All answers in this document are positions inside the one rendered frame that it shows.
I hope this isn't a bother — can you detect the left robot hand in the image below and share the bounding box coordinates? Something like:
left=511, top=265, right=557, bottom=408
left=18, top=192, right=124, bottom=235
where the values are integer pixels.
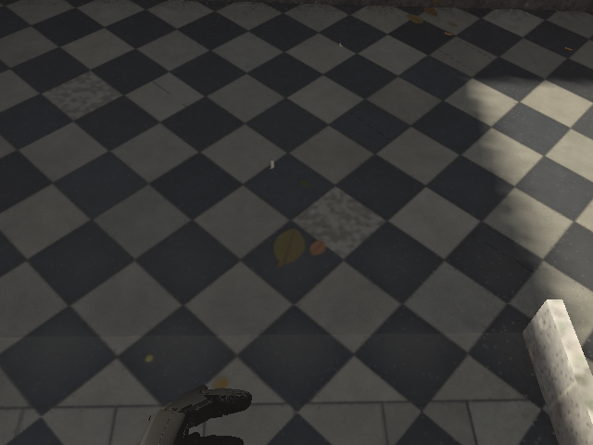
left=138, top=385, right=252, bottom=445

